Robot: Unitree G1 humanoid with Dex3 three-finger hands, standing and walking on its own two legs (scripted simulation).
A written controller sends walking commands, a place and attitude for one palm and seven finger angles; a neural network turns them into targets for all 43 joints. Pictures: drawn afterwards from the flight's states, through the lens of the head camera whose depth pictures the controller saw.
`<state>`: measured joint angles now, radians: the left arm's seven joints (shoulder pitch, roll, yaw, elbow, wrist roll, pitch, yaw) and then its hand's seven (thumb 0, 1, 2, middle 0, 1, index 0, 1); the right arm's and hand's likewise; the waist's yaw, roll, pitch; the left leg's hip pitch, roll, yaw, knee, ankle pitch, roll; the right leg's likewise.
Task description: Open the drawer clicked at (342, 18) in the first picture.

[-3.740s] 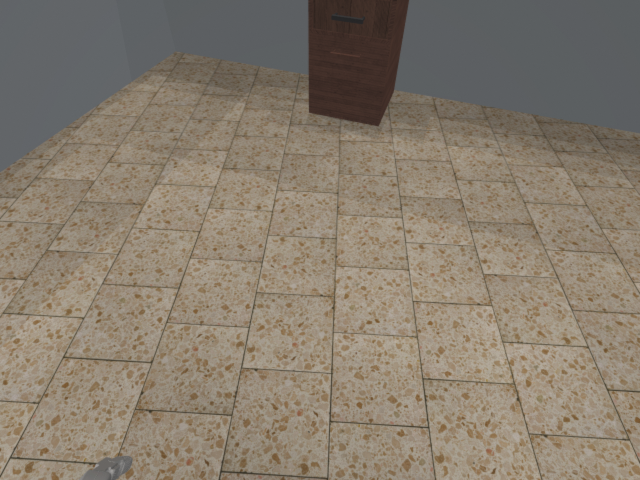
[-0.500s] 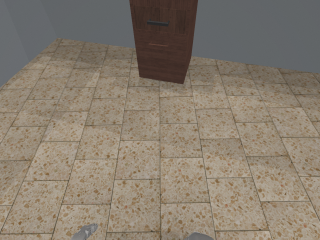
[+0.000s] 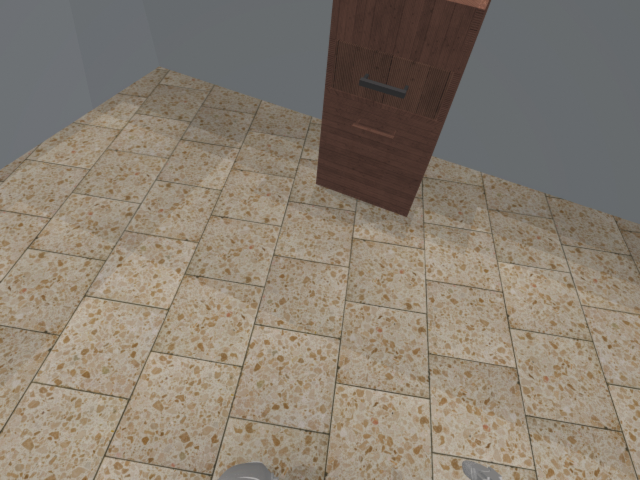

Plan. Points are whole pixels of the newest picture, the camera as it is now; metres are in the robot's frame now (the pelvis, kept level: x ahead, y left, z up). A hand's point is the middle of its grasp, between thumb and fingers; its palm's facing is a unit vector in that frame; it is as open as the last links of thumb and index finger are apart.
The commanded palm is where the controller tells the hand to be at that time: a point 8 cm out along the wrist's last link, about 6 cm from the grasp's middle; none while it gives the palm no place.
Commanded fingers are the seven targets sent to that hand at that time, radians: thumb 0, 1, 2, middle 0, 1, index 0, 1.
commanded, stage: walk to a spot facing it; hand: left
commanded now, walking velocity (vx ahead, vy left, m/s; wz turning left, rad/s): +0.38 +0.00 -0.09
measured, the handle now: (384, 85) +1.29 -0.09 -0.19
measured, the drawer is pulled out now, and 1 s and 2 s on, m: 0.00 0.00 0.00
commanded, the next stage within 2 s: turn to face it in 0.82 s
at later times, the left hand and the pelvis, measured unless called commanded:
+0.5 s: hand (265, 336) +0.35 +0.12 -0.15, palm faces -0.14 -0.97 -0.22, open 7.4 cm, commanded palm none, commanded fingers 0.00 0.90 0.90 -0.20 -0.30 -0.20 -0.30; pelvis +0.21 -0.04 +0.00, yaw -6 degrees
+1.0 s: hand (277, 357) +0.32 +0.10 -0.16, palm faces +0.17 -0.97 -0.16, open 7.3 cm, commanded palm none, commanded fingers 0.00 0.90 0.90 -0.20 -0.30 -0.20 -0.30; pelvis +0.39 -0.06 +0.01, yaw +5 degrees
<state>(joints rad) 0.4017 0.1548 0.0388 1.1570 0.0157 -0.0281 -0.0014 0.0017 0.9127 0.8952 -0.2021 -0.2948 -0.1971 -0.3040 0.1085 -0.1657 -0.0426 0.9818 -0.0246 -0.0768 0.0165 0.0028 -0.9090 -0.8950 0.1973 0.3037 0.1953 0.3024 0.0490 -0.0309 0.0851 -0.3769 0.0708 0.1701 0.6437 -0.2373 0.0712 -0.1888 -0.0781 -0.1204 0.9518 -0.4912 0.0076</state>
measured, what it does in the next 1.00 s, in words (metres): walks ahead: right foot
